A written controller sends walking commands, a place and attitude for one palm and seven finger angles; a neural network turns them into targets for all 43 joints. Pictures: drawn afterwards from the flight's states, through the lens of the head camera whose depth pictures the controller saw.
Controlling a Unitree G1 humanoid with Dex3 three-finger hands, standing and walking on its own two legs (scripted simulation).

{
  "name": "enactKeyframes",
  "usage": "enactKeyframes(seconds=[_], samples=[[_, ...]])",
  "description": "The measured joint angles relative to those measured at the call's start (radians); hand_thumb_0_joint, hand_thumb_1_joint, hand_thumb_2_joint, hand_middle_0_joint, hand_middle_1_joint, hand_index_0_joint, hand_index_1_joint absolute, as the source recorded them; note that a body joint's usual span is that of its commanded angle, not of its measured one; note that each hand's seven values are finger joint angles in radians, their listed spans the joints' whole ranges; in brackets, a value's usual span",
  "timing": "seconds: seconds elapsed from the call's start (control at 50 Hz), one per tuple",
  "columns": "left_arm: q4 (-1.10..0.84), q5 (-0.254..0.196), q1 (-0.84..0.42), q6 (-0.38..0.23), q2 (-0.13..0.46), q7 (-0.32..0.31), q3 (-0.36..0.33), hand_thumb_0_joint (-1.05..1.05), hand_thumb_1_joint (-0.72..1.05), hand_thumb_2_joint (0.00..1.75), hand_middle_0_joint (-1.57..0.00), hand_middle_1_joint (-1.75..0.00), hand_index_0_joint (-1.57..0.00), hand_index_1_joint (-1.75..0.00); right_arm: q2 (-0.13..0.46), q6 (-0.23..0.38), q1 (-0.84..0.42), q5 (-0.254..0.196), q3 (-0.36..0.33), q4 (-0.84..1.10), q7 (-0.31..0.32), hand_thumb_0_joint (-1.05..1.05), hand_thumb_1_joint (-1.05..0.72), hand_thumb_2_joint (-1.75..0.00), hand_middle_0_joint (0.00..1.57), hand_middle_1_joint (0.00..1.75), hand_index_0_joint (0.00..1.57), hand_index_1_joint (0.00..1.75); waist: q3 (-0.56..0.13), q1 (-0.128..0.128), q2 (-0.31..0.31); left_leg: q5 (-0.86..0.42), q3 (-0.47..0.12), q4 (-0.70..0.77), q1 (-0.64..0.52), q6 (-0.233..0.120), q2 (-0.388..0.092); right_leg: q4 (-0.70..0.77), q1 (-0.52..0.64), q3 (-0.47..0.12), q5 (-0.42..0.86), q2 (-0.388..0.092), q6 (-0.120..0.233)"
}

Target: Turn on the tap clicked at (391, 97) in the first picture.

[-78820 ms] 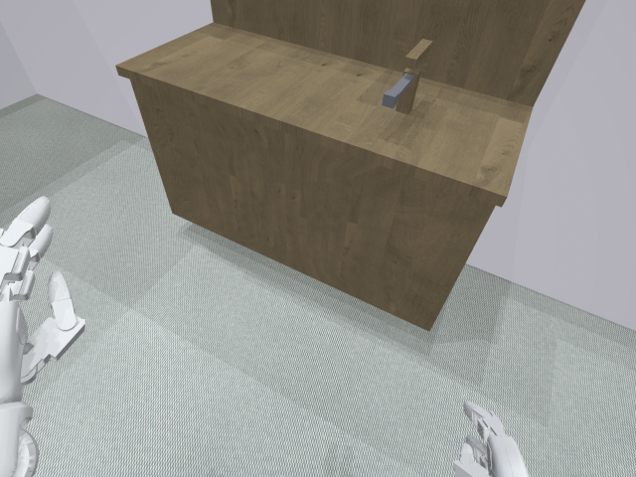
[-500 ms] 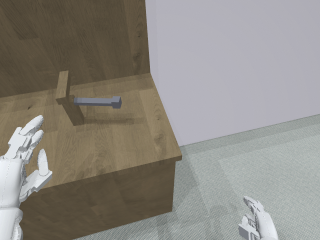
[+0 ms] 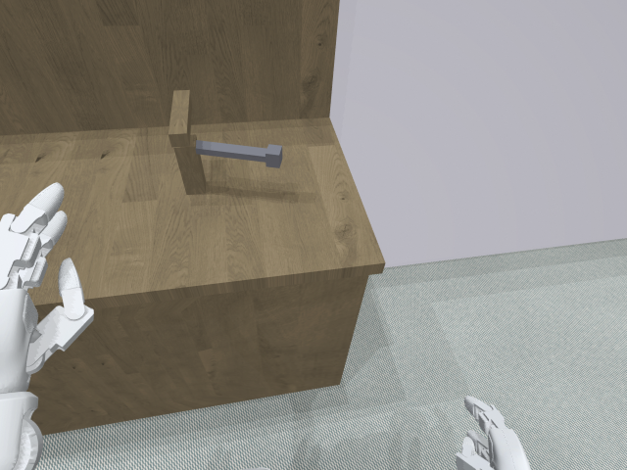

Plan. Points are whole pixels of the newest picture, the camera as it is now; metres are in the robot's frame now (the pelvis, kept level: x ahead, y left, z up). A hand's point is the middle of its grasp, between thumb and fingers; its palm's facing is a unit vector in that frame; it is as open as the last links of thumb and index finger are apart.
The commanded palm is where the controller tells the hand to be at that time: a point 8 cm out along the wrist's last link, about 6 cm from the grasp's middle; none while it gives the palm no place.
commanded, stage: step back with the hand held close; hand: left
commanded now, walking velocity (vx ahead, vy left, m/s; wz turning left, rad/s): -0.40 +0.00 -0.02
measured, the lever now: (274, 156) +0.59 +0.12 +0.07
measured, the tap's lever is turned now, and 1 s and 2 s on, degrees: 72 72 72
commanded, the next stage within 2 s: stop stepping back and stand still in 0.36 s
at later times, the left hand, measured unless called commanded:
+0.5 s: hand (42, 394) +0.14 +0.22 +0.18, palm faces +0.26 -0.88 -0.40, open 7.4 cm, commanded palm +0.08 +0.28 +0.19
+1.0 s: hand out of the picture +0.04 +0.24 +0.18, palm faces +0.37 -0.88 -0.31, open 7.4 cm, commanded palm -0.02 +0.29 +0.19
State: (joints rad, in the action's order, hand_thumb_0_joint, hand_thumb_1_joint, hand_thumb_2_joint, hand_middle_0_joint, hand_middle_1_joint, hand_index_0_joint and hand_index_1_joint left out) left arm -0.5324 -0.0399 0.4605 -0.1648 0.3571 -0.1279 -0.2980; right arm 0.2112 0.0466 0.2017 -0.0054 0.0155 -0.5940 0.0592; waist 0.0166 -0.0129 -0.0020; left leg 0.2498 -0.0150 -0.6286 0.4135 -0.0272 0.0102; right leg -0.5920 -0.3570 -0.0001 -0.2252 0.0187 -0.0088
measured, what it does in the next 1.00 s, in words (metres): walks backwards: right foot, then left foot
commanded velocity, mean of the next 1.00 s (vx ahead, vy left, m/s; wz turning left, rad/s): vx -0.06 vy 0.00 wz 0.01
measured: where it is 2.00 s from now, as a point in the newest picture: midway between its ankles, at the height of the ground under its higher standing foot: outside the picture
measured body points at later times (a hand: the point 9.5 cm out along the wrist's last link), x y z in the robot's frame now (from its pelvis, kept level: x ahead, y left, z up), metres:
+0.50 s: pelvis -0.10 +0.01 +0.01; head -0.07 +0.03 +0.46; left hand +0.12 +0.27 +0.20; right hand +0.06 -0.24 -0.07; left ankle -0.08 +0.12 -0.73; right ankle -0.10 -0.12 -0.72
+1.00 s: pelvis -0.19 +0.01 +0.01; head -0.21 +0.02 +0.46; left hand +0.02 +0.28 +0.20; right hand -0.05 -0.25 -0.07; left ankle -0.18 +0.15 -0.73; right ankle -0.13 -0.09 -0.72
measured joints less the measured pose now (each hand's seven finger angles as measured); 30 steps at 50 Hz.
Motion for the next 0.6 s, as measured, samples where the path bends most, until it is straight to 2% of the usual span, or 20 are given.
enactKeyframes(seconds=[0.02,0.06,0.1,0.14,0.22,0.26,0.28,0.32,0.38,0.42,0.46,0.48,0.5,0.52,0.56,0.6], samples=[[-0.008,0.002,-0.017,-0.003,0.011,-0.003,-0.006,0.01,0.89,0.90,-0.21,-0.30,-0.21,-0.30,0.003,0.002,-0.005,0.002,-0.003,0.003,0.004,0.02,-0.91,-0.89,0.20,0.30,0.20,0.30,0.010,0.007,0.006,-0.071,0.001,0.003,0.008,-0.004,0.002,-0.019,-0.011,0.003,-0.006,-0.004,-0.003],[-0.006,0.009,-0.047,-0.015,0.033,-0.006,-0.033,0.01,0.89,0.90,-0.22,-0.30,-0.21,-0.30,-0.001,0.012,-0.022,0.009,-0.012,0.000,0.008,0.02,-0.91,-0.89,0.20,0.30,0.20,0.30,0.034,0.005,0.020,-0.087,0.015,-0.002,0.012,-0.013,0.006,-0.093,-0.036,-0.018,-0.088,0.000,-0.002],[0.014,0.014,-0.048,-0.026,0.045,-0.004,-0.068,0.01,0.88,0.90,-0.22,-0.30,-0.22,-0.30,-0.008,0.024,-0.026,0.017,-0.021,0.002,0.005,0.02,-0.91,-0.90,0.20,0.30,0.20,0.30,0.033,0.013,0.006,-0.089,0.016,0.022,0.014,-0.020,-0.002,-0.203,-0.051,-0.029,-0.150,0.023,-0.005],[0.026,0.009,-0.034,-0.025,0.049,-0.003,-0.093,0.01,0.89,0.90,-0.22,-0.30,-0.21,-0.30,-0.015,0.035,-0.018,0.017,-0.024,0.004,-0.001,0.02,-0.91,-0.90,0.20,0.30,0.20,0.30,0.021,0.016,-0.014,-0.121,0.012,0.067,0.016,-0.019,-0.014,-0.237,-0.029,-0.025,-0.178,0.038,-0.005],[0.013,-0.007,0.022,-0.025,0.042,-0.007,-0.107,0.01,0.89,0.90,-0.21,-0.30,-0.21,-0.30,-0.028,0.047,-0.008,0.013,-0.010,-0.001,-0.011,0.02,-0.91,-0.90,0.20,0.30,0.20,0.30,-0.005,-0.008,-0.021,-0.186,0.040,0.148,0.031,-0.008,-0.038,-0.062,0.082,-0.017,-0.190,0.033,-0.001],[0.008,-0.006,0.027,-0.022,0.030,-0.004,-0.089,0.01,0.89,0.90,-0.21,-0.30,-0.21,-0.30,-0.029,0.050,-0.013,0.012,-0.003,-0.004,-0.013,0.02,-0.91,-0.90,0.20,0.30,0.20,0.30,-0.003,-0.022,-0.025,-0.204,0.051,0.151,0.053,0.000,-0.046,0.091,0.149,-0.016,-0.096,0.028,0.009],[0.015,-0.002,0.015,-0.022,0.010,0.000,-0.067,0.01,0.89,0.90,-0.21,-0.30,-0.21,-0.30,-0.021,0.048,-0.023,0.012,-0.004,-0.014,-0.014,0.02,-0.91,-0.90,0.20,0.30,0.20,0.30,0.011,-0.023,-0.054,-0.197,0.040,0.137,0.062,0.003,-0.064,0.124,0.160,-0.007,-0.056,0.046,0.015],[0.019,0.002,0.000,-0.019,-0.006,0.006,-0.023,0.01,0.89,0.90,-0.21,-0.30,-0.21,-0.30,-0.018,0.038,-0.033,0.008,-0.006,-0.042,-0.011,0.02,-0.91,-0.90,0.20,0.30,0.20,0.30,0.026,-0.023,-0.070,-0.079,0.020,0.072,0.077,0.021,-0.066,0.143,0.168,-0.001,-0.037,0.059,0.023],[0.009,0.005,0.002,-0.031,0.002,0.016,0.009,0.01,0.89,0.90,-0.21,-0.30,-0.21,-0.30,-0.032,0.023,-0.019,-0.003,-0.008,-0.059,-0.007,0.02,-0.91,-0.89,0.20,0.30,0.20,0.30,0.009,-0.020,-0.010,0.102,0.016,-0.165,0.098,0.042,-0.014,0.129,0.143,-0.018,-0.041,0.023,0.024],[0.000,0.008,0.015,-0.035,0.017,0.020,-0.002,0.01,0.89,0.90,-0.22,-0.30,-0.21,-0.30,-0.035,0.010,-0.012,0.000,-0.002,-0.049,-0.003,0.02,-0.91,-0.89,0.20,0.30,0.20,0.30,-0.006,-0.004,0.029,0.147,0.026,-0.204,0.066,0.043,0.002,0.127,0.122,-0.030,-0.032,0.001,0.020],[-0.006,0.005,0.019,-0.039,0.037,0.016,-0.024,0.01,0.88,0.90,-0.22,-0.30,-0.22,-0.30,-0.028,0.002,-0.014,0.000,0.002,-0.029,0.005,0.02,-0.91,-0.89,0.20,0.30,0.20,0.30,-0.014,0.019,0.048,0.104,0.033,-0.099,-0.003,0.041,0.000,0.109,0.093,-0.030,-0.026,-0.011,0.012],[-0.012,0.000,0.018,-0.039,0.046,0.013,-0.035,0.01,0.88,0.90,-0.22,-0.30,-0.22,-0.30,-0.018,0.000,-0.017,-0.001,0.001,-0.015,0.009,0.02,-0.91,-0.89,0.20,0.30,0.20,0.30,-0.013,0.031,0.045,0.014,0.033,-0.010,-0.049,0.037,-0.009,0.086,0.074,-0.025,-0.030,-0.011,0.006],[-0.020,-0.004,0.015,-0.038,0.057,0.010,-0.047,0.01,0.88,0.90,-0.22,-0.30,-0.22,-0.30,-0.005,0.002,-0.021,-0.002,-0.005,0.001,0.012,0.02,-0.91,-0.90,0.20,0.30,0.20,0.30,-0.010,0.042,0.033,-0.035,0.026,0.066,-0.084,0.021,-0.018,0.050,0.048,-0.016,-0.040,-0.005,0.000],[-0.020,-0.008,0.005,-0.036,0.073,0.006,-0.060,0.01,0.88,0.90,-0.22,-0.30,-0.22,-0.30,-0.007,0.004,-0.033,-0.004,-0.016,0.004,0.014,0.02,-0.91,-0.90,0.20,0.30,0.20,0.30,0.000,0.049,0.046,-0.013,0.029,0.080,-0.083,0.007,-0.006,0.001,0.017,-0.020,-0.073,-0.015,-0.002],[-0.008,-0.014,0.001,-0.028,0.089,0.001,-0.081,0.01,0.89,0.90,-0.22,-0.30,-0.22,-0.30,-0.018,0.010,-0.050,-0.008,-0.027,0.006,0.007,0.02,-0.91,-0.90,0.20,0.30,0.20,0.30,0.026,0.038,0.077,-0.012,0.054,0.086,-0.083,-0.003,0.011,-0.107,-0.033,-0.050,-0.185,-0.017,0.000],[-0.007,-0.021,0.024,-0.001,0.083,-0.001,-0.089,0.01,0.89,0.90,-0.22,-0.30,-0.21,-0.30,-0.022,0.026,-0.043,-0.004,-0.026,0.016,0.002,0.02,-0.91,-0.90,0.20,0.30,0.20,0.30,0.033,0.041,0.070,-0.038,0.057,0.108,-0.089,-0.003,0.008,-0.159,-0.053,-0.040,-0.230,-0.005,-0.004]])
